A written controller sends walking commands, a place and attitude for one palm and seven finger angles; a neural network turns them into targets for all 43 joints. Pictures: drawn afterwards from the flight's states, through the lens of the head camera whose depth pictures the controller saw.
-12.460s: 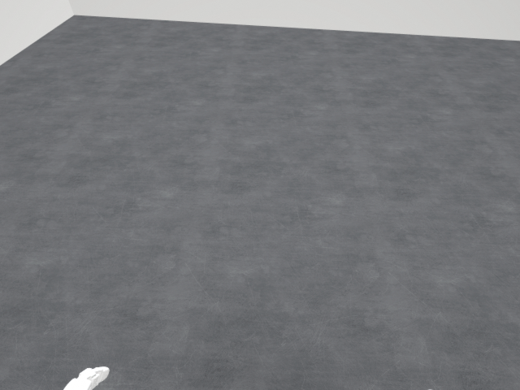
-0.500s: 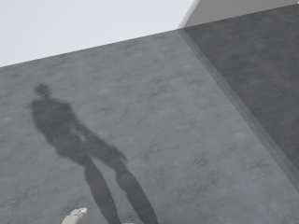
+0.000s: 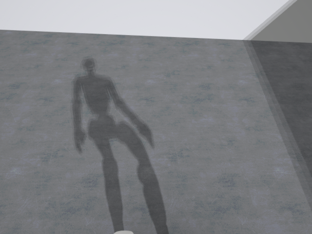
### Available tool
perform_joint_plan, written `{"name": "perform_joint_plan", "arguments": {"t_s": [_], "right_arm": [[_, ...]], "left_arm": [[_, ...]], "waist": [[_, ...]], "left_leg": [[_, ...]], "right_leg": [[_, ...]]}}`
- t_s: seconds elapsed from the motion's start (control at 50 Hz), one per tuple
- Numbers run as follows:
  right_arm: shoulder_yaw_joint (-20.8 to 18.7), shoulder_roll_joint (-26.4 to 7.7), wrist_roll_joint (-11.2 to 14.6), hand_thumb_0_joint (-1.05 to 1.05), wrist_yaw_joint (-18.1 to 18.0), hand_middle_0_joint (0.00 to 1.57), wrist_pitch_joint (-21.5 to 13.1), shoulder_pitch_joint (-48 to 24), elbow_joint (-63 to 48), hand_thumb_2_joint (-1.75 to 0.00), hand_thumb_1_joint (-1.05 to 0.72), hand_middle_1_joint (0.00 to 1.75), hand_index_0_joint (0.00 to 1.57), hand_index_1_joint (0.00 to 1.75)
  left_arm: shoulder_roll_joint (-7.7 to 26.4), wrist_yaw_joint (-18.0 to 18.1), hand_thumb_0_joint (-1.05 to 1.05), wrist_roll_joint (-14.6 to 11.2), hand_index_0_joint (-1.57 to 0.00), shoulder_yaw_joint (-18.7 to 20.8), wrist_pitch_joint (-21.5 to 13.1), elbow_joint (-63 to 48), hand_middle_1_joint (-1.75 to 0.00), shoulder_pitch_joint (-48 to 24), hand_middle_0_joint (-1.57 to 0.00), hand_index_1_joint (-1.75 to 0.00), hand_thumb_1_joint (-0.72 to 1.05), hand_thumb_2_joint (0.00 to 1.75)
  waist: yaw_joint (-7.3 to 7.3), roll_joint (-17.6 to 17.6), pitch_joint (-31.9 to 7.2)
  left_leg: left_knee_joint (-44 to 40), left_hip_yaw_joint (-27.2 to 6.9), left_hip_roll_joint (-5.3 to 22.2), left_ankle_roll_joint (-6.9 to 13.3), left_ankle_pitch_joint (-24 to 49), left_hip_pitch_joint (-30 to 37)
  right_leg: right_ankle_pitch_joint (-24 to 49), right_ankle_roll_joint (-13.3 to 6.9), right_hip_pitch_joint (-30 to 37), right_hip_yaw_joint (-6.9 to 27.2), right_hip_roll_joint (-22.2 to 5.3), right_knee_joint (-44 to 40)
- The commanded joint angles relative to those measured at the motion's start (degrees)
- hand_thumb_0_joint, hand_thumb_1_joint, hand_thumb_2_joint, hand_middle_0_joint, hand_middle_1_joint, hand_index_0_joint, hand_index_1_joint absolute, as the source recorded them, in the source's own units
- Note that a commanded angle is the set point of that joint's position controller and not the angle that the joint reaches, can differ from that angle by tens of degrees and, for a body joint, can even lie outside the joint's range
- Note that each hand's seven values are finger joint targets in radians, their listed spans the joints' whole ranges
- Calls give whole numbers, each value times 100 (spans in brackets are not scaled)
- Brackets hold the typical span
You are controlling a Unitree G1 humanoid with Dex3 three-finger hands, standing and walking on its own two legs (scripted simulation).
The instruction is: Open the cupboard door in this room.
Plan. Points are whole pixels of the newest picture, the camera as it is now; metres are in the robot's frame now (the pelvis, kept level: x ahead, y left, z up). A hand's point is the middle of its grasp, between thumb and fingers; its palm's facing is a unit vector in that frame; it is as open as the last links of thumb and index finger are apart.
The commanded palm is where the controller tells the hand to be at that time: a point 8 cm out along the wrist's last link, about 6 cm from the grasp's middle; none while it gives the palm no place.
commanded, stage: turn or walk to find it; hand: left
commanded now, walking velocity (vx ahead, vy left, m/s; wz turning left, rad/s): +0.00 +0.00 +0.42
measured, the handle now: out of the picture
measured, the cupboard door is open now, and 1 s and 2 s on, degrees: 0 0 0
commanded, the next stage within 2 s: none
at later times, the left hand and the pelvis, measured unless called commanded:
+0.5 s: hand out of the picture +0.03 +0.26 -0.16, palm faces +0.19 -0.95 -0.23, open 7.4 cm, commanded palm none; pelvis -0.02 +0.04 +0.01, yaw +10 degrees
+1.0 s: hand out of the picture -0.06 +0.17 -0.15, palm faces +0.43 -0.86 -0.27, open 7.3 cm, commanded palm none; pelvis -0.04 -0.02 +0.01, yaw +25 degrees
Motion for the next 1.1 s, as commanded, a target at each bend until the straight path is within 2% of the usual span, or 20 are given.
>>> {"name": "perform_joint_plan", "arguments": {"t_s": [0.0,0.02,0.04,0.06,0.08,0.1,0.14,0.22,0.42,0.54,0.6,0.64,0.66,0.68,0.7,0.72,0.76,0.8,0.9,1.08], "right_arm": [[-72,-346,-3,0,-8,20,-238,403,-350,-90,-90,30,20,30],[-119,-592,-5,0,3,20,-294,572,-320,-90,-90,30,20,30],[-257,-1167,-62,0,-24,20,-325,681,-367,-90,-90,30,20,30],[-297,-1406,-63,0,-77,20,-265,836,-314,-90,-90,30,20,30],[-250,-1289,-82,0,-113,20,-259,680,-304,-90,-90,30,20,30],[-215,-1120,-86,0,-159,20,-284,410,-368,-90,-90,30,20,30],[-130,-939,-66,0,-191,20,-311,14,-494,-90,-90,30,20,30],[-138,-879,-8,0,-186,20,-379,254,-467,-90,-90,30,20,30],[-225,-807,-74,0,-187,20,-370,874,-337,-90,-90,30,20,30],[-266,-841,-114,0,-175,20,-314,915,-336,-90,-90,30,20,30],[-288,-834,-97,0,-148,20,-293,782,-377,-90,-90,30,20,30],[-272,-629,-30,0,-112,20,-295,726,-408,-90,-90,30,20,30],[-227,-340,17,0,-77,20,-310,799,-460,-90,-90,30,20,30],[-229,-309,-22,0,-93,20,-298,669,-607,-90,-90,30,20,30],[-297,-476,-85,0,-84,20,-223,579,-572,-90,-90,30,20,30],[-309,-494,-104,0,-76,20,-128,782,-456,-90,-90,30,20,30],[-319,-414,-102,0,-13,20,-61,994,-225,-90,-90,30,20,30],[-289,-328,-93,0,14,20,-46,1035,-174,-90,-90,30,20,30],[-260,-390,-96,0,5,20,-19,636,-255,-90,-90,30,20,30],[-84,-272,-3,0,-3,20,-133,-184,-459,-90,-90,30,20,30]], "left_arm": [[1188,68,0,-41,-20,296,-57,-243,-30,-2,-20,-30,90,90],[1051,58,0,-87,-20,266,-13,-261,-30,-24,-20,-30,90,90],[685,26,0,-124,-20,194,31,-466,-30,3,-20,-30,90,90],[652,41,0,-68,-20,118,100,-605,-30,-377,-20,-30,90,90],[731,37,0,-60,-20,157,153,-570,-30,-467,-20,-30,90,90],[709,32,0,-45,-20,185,183,-491,-30,-510,-20,-30,90,90],[764,-27,0,-43,-20,218,162,-340,-30,-310,-20,-30,90,90],[765,-27,0,-59,-20,208,124,-256,-30,-207,-20,-30,90,90],[641,36,0,-97,-20,165,112,-601,-30,-948,-20,-30,90,90],[498,60,0,-147,-20,115,71,-713,-30,-996,-20,-30,90,90],[524,77,0,-175,-20,134,33,-642,-30,-631,-20,-30,90,90],[746,112,0,-156,-20,182,-50,-555,-30,-252,-20,-30,90,90],[1140,154,0,-88,-20,254,-97,-542,-30,-128,-20,-30,90,90],[1409,152,0,-53,-20,300,-102,-613,-30,-150,-20,-30,90,90],[1309,156,0,-87,-20,246,-69,-690,-30,-283,-20,-30,90,90],[1057,190,0,-107,-20,280,-113,-741,-30,-631,-20,-30,90,90],[805,141,0,-122,-20,164,-133,-830,-30,-977,-20,-30,90,90],[710,115,0,-121,-20,130,-180,-777,-30,-775,-20,-30,90,90],[778,114,0,-86,-20,173,-195,-598,-30,-257,-20,-30,90,90],[1148,88,0,9,-20,263,-129,-318,-30,318,-20,-30,90,90]], "waist": [[-262,-801,-834],[-389,-38,-906],[-472,1742,-810],[-611,1679,-651],[-534,1236,-552],[-432,1454,-394],[-227,1015,-285],[-206,588,-518],[-467,741,-576],[-440,752,-822],[-253,741,-922],[-80,310,-1087],[-26,-791,-1129],[40,-1513,-862],[-29,-872,-613],[-246,-1243,-576],[-469,-646,-226],[-432,-696,-228],[-222,-895,-218],[91,-1182,-568]], "left_leg": [[-1635,171,16,158,1006,689],[-2331,-345,350,266,1495,1391],[-2754,-2208,1705,794,2637,1841],[-2888,-2471,2171,1259,3393,1370],[-2922,-2130,2029,1358,2979,985],[-2927,-1998,1670,1220,2851,870],[-2822,-1595,1287,1054,2927,892],[-2763,-1309,1021,967,3597,1290],[-2645,-2228,1111,1317,3639,1382],[-2461,-2645,1018,1367,3679,1025],[-2292,-2611,733,1163,3389,518],[-1886,-2300,333,745,2465,-281],[-1050,-1549,-209,399,1091,-1272],[172,-757,-735,150,-524,-1717],[1124,-919,-532,172,-597,-1499],[1623,-1037,-377,149,-387,-1527],[2306,-830,-263,62,303,-1442],[2488,-692,-234,-29,613,-1472],[2292,-621,-45,-169,616,-1518],[213,-41,-63,-64,-78,-742]], "right_leg": [[1503,-261,342,1085,-1354,-376],[769,47,-343,833,-1060,384],[-1316,522,-1710,540,-232,1570],[-2075,541,-1794,1056,5,2398],[-1816,490,-1644,1393,-51,2788],[-1490,521,-1780,1528,-34,2991],[-844,576,-1865,1623,40,3321],[-419,715,-1841,1624,111,3415],[-870,751,-1630,1770,244,2464],[-1055,589,-819,1750,510,1296],[-375,509,39,1646,638,185],[503,417,1255,1845,284,-1118],[285,87,1973,2889,-842,-1465],[871,-568,1534,3861,-1941,-1586],[1059,-809,735,3508,-1965,-1564],[892,-744,555,3230,-1681,-1638],[1010,-464,267,2417,-1058,-1485],[1520,-330,381,1958,-848,-1387],[1657,-448,672,1898,-1039,-1368],[3154,-654,1209,1577,-1293,-792]]}}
